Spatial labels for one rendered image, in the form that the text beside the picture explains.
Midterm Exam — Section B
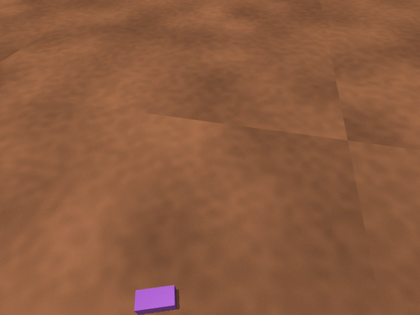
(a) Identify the carton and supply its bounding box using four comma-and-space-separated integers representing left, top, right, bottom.
134, 285, 177, 314

